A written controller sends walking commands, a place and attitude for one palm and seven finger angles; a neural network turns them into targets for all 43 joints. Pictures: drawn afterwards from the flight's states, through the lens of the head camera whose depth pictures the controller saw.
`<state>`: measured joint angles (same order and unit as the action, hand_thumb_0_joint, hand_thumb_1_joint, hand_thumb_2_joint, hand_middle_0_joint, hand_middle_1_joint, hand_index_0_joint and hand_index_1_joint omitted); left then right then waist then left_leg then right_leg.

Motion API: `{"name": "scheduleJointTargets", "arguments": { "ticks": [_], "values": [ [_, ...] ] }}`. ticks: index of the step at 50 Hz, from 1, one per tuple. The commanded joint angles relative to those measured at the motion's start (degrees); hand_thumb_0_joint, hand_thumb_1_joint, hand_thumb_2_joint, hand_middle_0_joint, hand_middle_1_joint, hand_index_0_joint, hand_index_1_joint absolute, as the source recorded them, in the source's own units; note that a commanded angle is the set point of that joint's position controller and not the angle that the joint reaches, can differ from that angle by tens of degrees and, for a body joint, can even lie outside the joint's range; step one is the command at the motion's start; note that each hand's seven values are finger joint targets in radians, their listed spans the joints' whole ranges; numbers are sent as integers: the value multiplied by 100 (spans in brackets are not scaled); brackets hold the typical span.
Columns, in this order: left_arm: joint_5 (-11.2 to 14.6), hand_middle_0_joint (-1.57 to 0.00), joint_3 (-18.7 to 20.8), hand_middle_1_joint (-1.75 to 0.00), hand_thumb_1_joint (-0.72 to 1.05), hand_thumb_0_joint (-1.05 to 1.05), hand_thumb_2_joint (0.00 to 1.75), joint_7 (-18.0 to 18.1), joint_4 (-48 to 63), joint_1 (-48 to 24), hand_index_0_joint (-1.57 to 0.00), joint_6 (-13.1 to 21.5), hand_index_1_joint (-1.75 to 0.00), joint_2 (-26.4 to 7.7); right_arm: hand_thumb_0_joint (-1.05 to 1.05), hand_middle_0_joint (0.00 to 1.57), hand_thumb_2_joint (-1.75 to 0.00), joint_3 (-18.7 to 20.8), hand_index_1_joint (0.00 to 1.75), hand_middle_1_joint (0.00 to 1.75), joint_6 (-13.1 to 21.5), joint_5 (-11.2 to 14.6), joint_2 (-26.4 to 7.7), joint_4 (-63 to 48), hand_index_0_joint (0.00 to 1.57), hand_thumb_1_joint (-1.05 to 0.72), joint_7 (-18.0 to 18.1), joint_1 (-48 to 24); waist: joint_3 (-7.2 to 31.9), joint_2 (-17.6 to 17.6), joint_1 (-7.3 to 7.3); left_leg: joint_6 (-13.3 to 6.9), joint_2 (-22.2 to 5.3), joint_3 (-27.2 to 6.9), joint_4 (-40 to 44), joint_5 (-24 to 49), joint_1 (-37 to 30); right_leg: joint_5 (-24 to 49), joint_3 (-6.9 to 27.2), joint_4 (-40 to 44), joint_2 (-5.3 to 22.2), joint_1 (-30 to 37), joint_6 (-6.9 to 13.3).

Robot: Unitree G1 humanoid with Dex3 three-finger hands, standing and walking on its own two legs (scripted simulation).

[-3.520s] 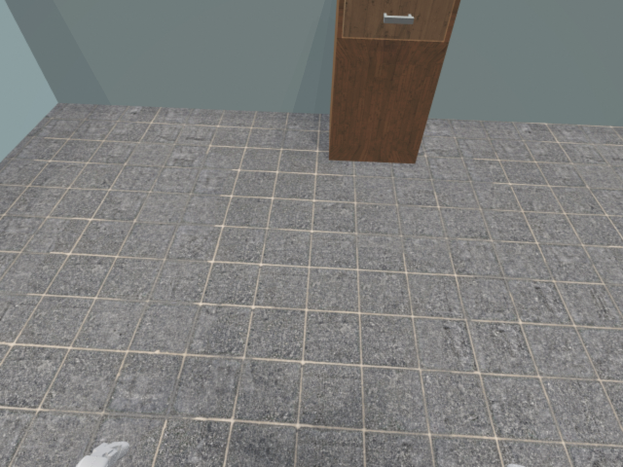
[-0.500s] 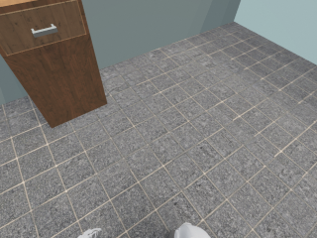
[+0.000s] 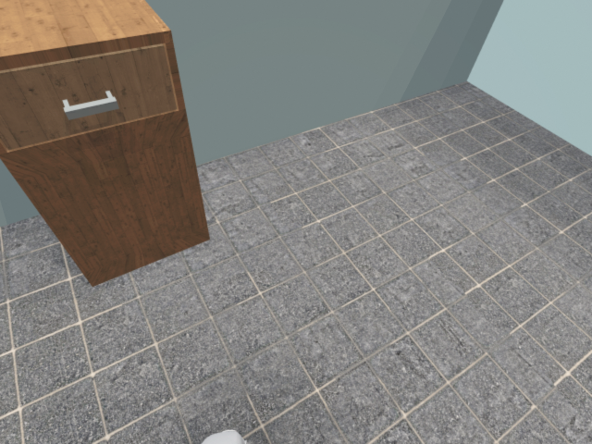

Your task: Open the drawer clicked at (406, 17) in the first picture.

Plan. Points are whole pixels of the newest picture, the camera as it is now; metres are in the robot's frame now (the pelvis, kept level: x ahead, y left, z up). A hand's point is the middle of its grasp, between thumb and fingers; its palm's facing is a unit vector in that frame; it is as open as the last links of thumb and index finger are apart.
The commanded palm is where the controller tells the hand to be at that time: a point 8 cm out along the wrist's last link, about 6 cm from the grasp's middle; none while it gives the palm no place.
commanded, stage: walk to a spot facing it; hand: left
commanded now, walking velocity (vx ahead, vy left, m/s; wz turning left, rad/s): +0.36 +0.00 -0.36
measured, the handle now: (90, 103) +0.79 +0.58 -0.03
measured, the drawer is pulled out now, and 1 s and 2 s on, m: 0.00 0.00 0.00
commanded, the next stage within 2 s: turn to face it in 0.38 s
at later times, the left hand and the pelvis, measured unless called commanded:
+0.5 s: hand (247, 318) +0.34 +0.12 -0.15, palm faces -0.25 -0.94 -0.25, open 7.4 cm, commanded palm none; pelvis +0.18 -0.04 +0.00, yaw -15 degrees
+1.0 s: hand (255, 324) +0.34 +0.10 -0.16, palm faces +0.03 -0.98 -0.19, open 7.3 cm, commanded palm none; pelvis +0.25 -0.08 +0.01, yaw -1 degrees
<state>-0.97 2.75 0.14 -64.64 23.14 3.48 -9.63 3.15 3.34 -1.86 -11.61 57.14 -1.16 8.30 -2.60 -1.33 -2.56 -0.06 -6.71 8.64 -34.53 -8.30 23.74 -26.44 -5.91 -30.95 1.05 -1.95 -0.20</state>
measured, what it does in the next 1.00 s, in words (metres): walks ahead: right foot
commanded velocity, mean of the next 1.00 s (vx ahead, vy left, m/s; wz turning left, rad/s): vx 0.12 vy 0.00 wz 0.08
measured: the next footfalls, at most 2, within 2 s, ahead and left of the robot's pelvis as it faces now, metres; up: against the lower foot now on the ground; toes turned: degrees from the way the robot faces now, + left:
right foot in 0.50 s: +0.31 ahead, -0.18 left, +0.00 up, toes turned -24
left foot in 1.04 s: +0.31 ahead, +0.05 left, +0.00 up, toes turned +9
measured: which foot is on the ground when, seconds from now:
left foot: down 0.00-0.50, up 0.52-1.00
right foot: down 0.00-0.00, up 0.02-0.48, down 0.50-1.00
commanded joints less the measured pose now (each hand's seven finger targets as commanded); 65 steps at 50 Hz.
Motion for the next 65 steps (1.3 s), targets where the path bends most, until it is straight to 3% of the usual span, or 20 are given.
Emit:
{"name": "scheduleJointTargets", "arguments": {
  "ticks": [1,4,8,15,20,22,24,25,26,27,31,35,41,45,50,51,52,53,58,65],
  "values": [
    [20,-20,120,-30,90,0,90,0,612,-223,-20,112,-30,-609,0,20,-90,274,30,30,66,-10,-1397,390,20,-90,161,2424,1268,1908,1034,-986,-2251,-3003,1765,132,-3582,-633,509,-4137,-29,-3145,257],
    [-20,-20,140,-30,90,0,90,-90,553,-736,-20,12,-30,-426,0,20,-90,81,30,30,152,9,-558,140,20,-90,202,1326,-126,675,605,-652,-1840,-1647,2088,240,-1895,575,622,-4385,605,-3389,175],
    [-66,-20,157,-30,90,0,90,-104,511,-322,-20,-299,-30,-68,0,20,-90,35,30,30,204,45,-313,153,20,-90,239,1126,-189,802,198,-463,-1464,-330,2376,151,-1222,1194,518,-3979,671,-3085,35],
    [-69,-20,221,-30,90,0,90,-245,1158,-1362,-20,-424,-30,-116,0,20,-90,145,30,30,156,45,-492,137,20,-90,220,1266,-565,800,291,-558,-1467,376,2542,-22,-1636,1801,216,-2127,849,-3539,-131],
    [-60,-20,224,-30,90,0,90,-240,1398,-1780,-20,-345,-30,-189,0,20,-90,214,30,30,53,0,-631,168,20,-90,195,1482,-508,892,437,-465,-1584,716,1880,1021,-2174,1520,-126,-1016,520,-3074,40],
    [-65,-20,257,-30,90,0,90,-241,1330,-1407,-20,-286,-30,-349,0,20,-90,261,30,30,19,6,-786,78,20,-90,193,1390,-176,825,233,-377,-1569,939,1022,2156,-2285,1251,-367,-717,220,-2333,186],
    [-88,-20,373,-30,90,0,90,-176,931,-18,-20,-143,-30,-830,0,20,-90,220,30,30,-9,54,-800,-37,20,-90,133,1267,664,29,-446,-29,-1162,1200,-1290,2214,-1373,1862,-301,43,85,-131,363],
    [-117,-20,517,-30,90,0,90,-83,821,402,-20,-40,-30,-1513,0,20,-90,95,30,30,-15,130,-247,-155,20,-90,100,1569,1339,-1546,-485,275,-224,991,-3059,-1844,483,3133,2110,459,1839,1350,899],
    [50,-20,507,-30,90,0,90,-1,770,591,-20,-65,-30,-1795,0,20,-90,56,30,30,-77,173,-242,-279,20,-90,147,1277,1754,-1590,-457,274,117,-12,-4037,-2819,760,4369,3098,1011,2452,1282,1254],
    [65,-20,441,-30,90,0,90,60,839,143,-20,-75,-30,-1570,0,20,-90,77,30,30,-134,182,-247,-138,20,-90,182,1373,1401,-866,-212,209,-104,-510,-4272,-2377,638,4044,2524,1164,2435,708,1344],
    [15,-20,121,-30,90,0,90,119,1072,-1220,-20,-30,-30,-740,0,20,-90,0,30,30,-336,79,-8,270,20,-90,211,1575,408,-324,400,237,-305,-812,-3681,-1184,77,3304,891,1550,1820,-1425,723],
    [-2,-20,66,-30,90,0,90,145,1034,-1413,-20,-74,-30,-626,0,20,-90,-24,30,30,-497,89,84,329,20,-90,195,1732,388,-386,549,323,-121,-646,-2868,-1075,-69,3205,160,1651,1718,-1505,742],
    [-41,-20,177,-30,90,0,90,203,1086,-1221,-20,-229,-30,-767,0,20,-90,51,30,30,-578,72,-24,-121,20,-90,101,852,128,-351,267,366,-99,-412,-2065,-1432,336,2153,89,1704,2083,-1076,889],
    [-71,-20,255,-30,90,0,90,218,1106,-1072,-20,-279,-30,-933,0,20,-90,61,30,30,-538,85,-71,-383,20,-90,52,472,233,-504,110,305,-64,-295,-1213,-1692,269,2605,18,1284,2278,-593,905],
    [-2,-20,312,-30,90,0,90,162,1186,-1066,-20,-362,-30,-1020,0,20,-90,135,30,30,-485,71,-361,-473,20,-90,31,785,598,7,354,150,52,-239,505,-534,-969,2454,-540,23,2007,-930,359],
    [39,-20,303,-30,90,0,90,131,1312,-1048,-20,-405,-30,-853,0,20,-90,240,30,30,-447,40,-794,-466,20,-90,48,1049,714,1174,486,-248,-687,-1461,1123,551,-1582,1308,-837,-898,1432,-1823,-59],
    [62,-20,218,-30,90,0,90,108,1610,-1432,-20,-433,-30,-574,0,20,-90,347,30,30,-439,7,-1289,-494,20,-90,105,1285,423,2315,713,-1027,-1854,-3049,1677,2213,-1823,-1016,-759,-2112,666,-3073,-469],
    [-4,-20,215,-30,90,0,90,104,1784,-1810,-20,-467,-30,-704,0,20,-90,362,30,30,-449,-5,-1385,-391,20,-90,151,1407,482,1560,794,-1365,-2050,-3015,1667,2186,-1690,-1092,-41,-3026,553,-3121,-390],
    [12,-20,273,-30,90,0,90,35,1476,-1395,-20,-482,-30,-740,0,20,-90,265,30,30,-333,59,-1125,-659,20,-90,226,376,706,881,358,-876,-884,-1878,1335,2218,-1841,276,411,-3308,487,-3123,-496],
    [67,-20,224,-30,90,0,90,107,1661,-1573,-20,-513,-30,-722,0,20,-90,350,30,30,-435,39,-1271,-642,20,-90,174,492,625,995,480,-991,-757,-2337,1296,1982,-1727,33,459,-1888,261,-2491,-559]
  ]
}}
